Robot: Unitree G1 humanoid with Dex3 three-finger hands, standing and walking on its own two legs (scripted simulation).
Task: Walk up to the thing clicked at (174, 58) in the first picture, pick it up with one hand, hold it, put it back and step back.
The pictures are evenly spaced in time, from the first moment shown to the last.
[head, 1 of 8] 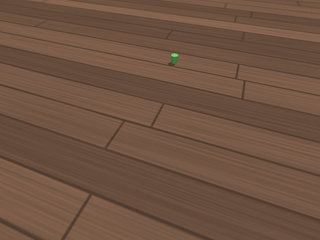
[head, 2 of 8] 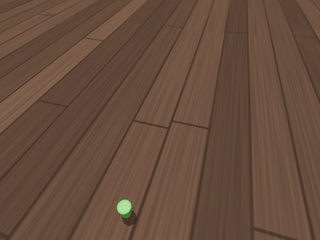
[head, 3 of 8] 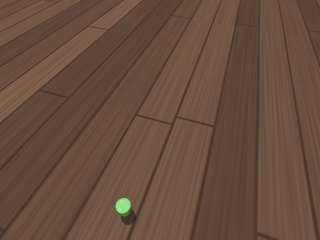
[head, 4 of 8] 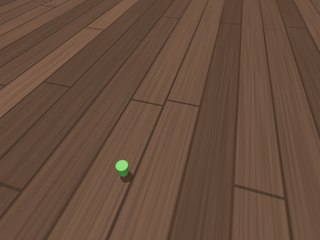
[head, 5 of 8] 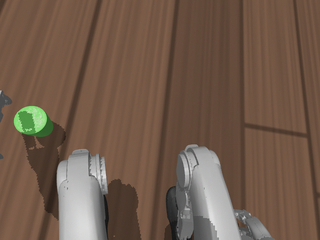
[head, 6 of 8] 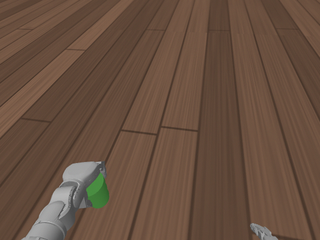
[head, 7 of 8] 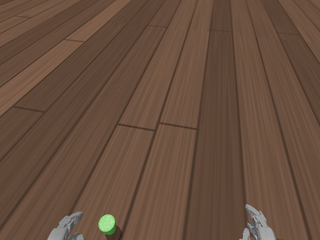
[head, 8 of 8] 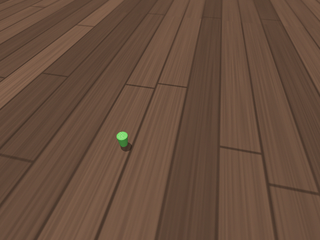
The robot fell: no
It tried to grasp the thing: yes
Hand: left
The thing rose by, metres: 0.65
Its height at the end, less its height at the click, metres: +0.00
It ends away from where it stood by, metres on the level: 0.01
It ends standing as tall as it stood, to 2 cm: yes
